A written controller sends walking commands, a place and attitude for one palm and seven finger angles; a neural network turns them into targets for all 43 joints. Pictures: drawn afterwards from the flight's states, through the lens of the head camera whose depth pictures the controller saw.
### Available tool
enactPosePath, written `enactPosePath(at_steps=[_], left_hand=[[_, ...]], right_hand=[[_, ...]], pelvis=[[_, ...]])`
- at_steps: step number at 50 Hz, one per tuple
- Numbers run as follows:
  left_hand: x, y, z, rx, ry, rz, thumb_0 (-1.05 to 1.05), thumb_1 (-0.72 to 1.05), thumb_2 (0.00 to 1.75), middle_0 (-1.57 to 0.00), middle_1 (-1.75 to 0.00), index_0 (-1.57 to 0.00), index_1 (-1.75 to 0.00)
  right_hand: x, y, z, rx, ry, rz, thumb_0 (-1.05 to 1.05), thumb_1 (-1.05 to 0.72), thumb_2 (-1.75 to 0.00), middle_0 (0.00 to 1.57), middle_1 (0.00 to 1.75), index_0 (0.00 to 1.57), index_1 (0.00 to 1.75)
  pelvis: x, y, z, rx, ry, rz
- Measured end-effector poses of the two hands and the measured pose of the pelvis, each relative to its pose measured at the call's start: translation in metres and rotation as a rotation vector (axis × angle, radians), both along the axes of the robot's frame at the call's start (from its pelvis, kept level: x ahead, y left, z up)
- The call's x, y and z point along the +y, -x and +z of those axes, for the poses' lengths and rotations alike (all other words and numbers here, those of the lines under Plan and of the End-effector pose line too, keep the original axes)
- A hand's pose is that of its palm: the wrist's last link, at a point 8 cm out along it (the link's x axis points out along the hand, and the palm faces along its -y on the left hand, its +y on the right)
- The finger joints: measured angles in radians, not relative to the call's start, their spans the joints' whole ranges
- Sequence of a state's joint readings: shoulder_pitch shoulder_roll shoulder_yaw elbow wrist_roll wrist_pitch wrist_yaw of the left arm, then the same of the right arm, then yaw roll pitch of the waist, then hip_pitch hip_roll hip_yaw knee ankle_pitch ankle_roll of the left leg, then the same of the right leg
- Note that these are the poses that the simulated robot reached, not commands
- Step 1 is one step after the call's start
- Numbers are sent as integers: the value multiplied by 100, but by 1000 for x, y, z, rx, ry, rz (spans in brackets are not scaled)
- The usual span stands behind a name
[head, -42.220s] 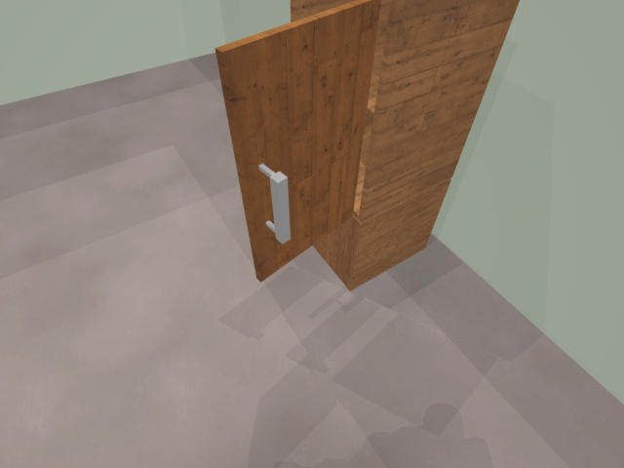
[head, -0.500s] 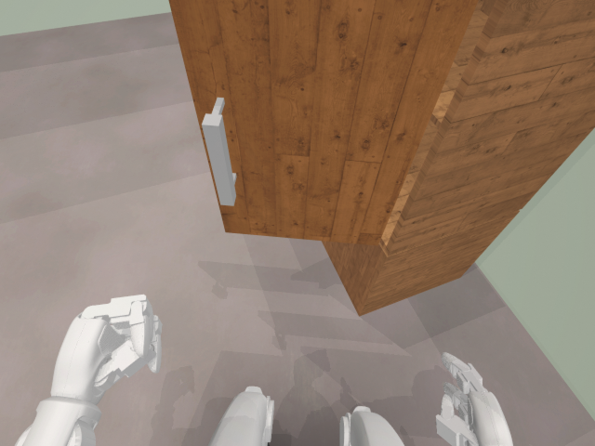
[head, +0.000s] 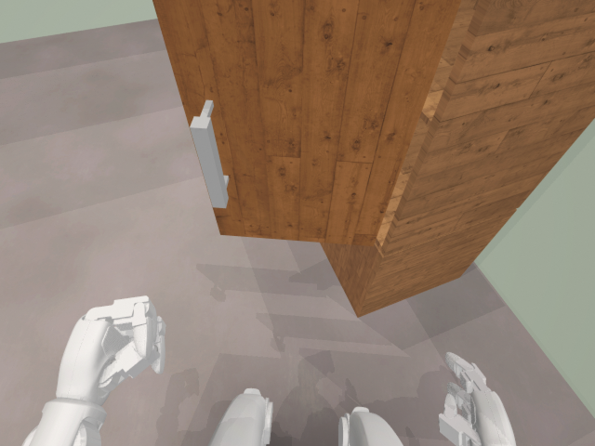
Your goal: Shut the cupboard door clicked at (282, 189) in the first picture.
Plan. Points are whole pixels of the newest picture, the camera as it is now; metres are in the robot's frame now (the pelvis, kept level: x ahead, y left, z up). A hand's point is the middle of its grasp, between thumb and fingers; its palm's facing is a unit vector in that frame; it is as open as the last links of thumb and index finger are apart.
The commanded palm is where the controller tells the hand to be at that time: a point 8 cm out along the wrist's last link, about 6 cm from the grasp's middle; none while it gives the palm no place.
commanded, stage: bring the fist close to the handle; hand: left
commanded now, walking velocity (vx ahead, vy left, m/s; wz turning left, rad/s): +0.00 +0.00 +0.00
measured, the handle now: (214, 157) +0.53 +0.18 +0.05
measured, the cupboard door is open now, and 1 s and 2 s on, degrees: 64 64 57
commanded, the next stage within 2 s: push the door shut along its arc in 1.34 s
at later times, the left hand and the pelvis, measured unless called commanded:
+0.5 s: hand (199, 263) +0.33 +0.16 +0.05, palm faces -0.05 -1.00 -0.03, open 3.1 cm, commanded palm +0.32 +0.21 +0.06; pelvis +0.00 +0.01 +0.01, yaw +0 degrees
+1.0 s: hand (230, 203) +0.43 +0.13 +0.06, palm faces -0.02 -1.00 -0.04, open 3.1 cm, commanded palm +0.41 +0.19 +0.06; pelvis +0.00 +0.00 +0.01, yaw -1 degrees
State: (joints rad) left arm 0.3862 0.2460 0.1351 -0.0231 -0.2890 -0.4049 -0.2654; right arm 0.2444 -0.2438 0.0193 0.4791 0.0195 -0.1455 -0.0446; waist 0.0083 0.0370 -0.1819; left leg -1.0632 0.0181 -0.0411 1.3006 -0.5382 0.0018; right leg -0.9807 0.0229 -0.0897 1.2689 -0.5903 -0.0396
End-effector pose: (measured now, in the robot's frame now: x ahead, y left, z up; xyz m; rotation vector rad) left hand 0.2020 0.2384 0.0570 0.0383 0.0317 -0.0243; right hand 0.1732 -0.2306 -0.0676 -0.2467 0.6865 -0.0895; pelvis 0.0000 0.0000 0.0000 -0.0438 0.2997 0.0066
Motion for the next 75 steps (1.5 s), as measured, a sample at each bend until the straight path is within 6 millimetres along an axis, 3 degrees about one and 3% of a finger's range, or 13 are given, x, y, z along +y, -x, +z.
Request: enactPosePath(at_steps=[4, 11, 22, 33, 41, 51, 55, 62, 75], left_hand=[[-4, -12, -2, -21, 1, -14, 2, 90, 90, -130, -150, -130, -150], [-15, -49, -2, -37, 12, -45, 2, 90, 90, -130, -150, -130, -150], [-21, -99, -1, -21, 8, -21, 2, 90, 90, -130, -150, -130, -150], [-42, -143, -1, -32, 9, -31, 2, 90, 90, -130, -150, -130, -150], [-43, -174, 0, -43, -3, 2, 2, 90, 90, -130, -150, -130, -150], [-52, -215, 0, -36, 4, 4, 2, 90, 90, -130, -150, -130, -150], [-54, -218, -1, -35, 8, 8, 2, 90, 90, -130, -150, -130, -150], [-49, -206, -3, -34, -3, 20, 2, 90, 90, -130, -150, -130, -150], [-47, -199, 1, -55, 8, 9, 2, 90, 90, -130, -150, -130, -150]], right_hand=[[2, -2, -2, 0, 7, 16, 1, -91, -90, 20, 30, 20, 30], [3, 4, -7, 33, 5, 7, 1, -91, -90, 20, 30, 21, 30], [-1, 28, -8, 138, 5, -34, 1, -91, -90, 20, 30, 21, 30], [-11, 47, -14, 232, 7, -78, 1, -91, -90, 20, 30, 20, 30], [-16, 60, -21, 290, 2, -100, 1, -91, -90, 20, 30, 20, 30], [-25, 90, -30, 387, 3, -144, 0, -91, -90, 20, 30, 20, 30], [-27, 103, -31, 424, -7, -169, 0, -91, -90, 20, 30, 20, 30], [-27, 115, -30, 464, -19, -187, 1, -91, -90, 20, 30, 20, 30], [-26, 89, -25, 395, -4, -156, 0, -91, -90, 20, 30, 20, 30]], pelvis=[[1, 1, -2, 5, 3, 4], [3, 2, -2, 11, 4, 1], [6, -2, 9, 16, -5, -7], [7, -5, 13, 27, -18, -17], [3, -4, 12, 39, -23, -20], [0, -3, 10, 68, -25, -25], [-1, -4, 10, 75, -30, -35], [-1, -7, 14, 68, -36, -41], [0, -4, 15, 55, -31, -33]])
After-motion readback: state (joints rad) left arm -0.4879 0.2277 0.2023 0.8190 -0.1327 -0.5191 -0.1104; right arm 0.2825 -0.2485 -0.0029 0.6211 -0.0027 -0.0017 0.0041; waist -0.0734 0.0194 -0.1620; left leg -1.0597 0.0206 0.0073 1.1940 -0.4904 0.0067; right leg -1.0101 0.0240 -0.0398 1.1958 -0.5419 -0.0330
